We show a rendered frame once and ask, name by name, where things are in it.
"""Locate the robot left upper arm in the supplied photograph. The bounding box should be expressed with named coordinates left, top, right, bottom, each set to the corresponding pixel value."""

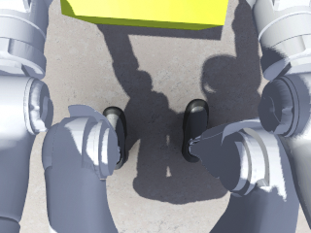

left=0, top=75, right=54, bottom=233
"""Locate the robot right upper arm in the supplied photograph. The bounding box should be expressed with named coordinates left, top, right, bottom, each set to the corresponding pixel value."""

left=258, top=72, right=311, bottom=230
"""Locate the carton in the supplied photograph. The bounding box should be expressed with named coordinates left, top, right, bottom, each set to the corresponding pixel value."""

left=60, top=0, right=228, bottom=31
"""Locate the robot right forearm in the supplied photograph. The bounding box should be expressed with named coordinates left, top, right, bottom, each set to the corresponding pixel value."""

left=246, top=0, right=311, bottom=81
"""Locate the right robot shin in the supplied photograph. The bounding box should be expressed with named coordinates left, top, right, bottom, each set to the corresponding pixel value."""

left=189, top=116, right=263, bottom=179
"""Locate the robot left forearm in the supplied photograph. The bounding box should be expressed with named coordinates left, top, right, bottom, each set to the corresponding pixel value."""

left=0, top=0, right=53, bottom=80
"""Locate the left robot thigh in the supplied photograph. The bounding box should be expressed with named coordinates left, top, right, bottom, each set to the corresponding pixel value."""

left=44, top=116, right=119, bottom=233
